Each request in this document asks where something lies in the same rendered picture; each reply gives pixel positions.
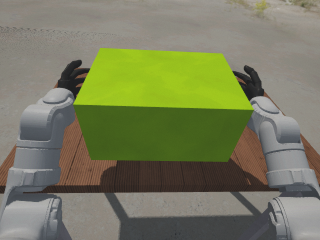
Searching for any robot left hand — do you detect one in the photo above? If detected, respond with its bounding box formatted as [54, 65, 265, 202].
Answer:
[57, 59, 90, 100]

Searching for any table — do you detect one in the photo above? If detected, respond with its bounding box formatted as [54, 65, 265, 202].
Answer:
[0, 67, 320, 240]

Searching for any robot right upper arm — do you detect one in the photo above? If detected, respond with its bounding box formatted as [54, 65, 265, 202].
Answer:
[267, 196, 320, 240]

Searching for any robot left upper arm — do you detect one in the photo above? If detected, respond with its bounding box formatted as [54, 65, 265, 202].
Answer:
[0, 194, 63, 240]

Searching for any carton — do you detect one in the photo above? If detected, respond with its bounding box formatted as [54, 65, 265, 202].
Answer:
[73, 48, 254, 162]

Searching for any robot right forearm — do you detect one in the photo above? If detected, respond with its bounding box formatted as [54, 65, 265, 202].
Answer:
[247, 96, 320, 200]

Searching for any robot left forearm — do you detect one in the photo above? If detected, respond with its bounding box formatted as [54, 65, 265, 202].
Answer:
[0, 88, 76, 222]

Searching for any robot right hand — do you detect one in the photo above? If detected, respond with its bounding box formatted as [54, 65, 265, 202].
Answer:
[232, 65, 264, 101]

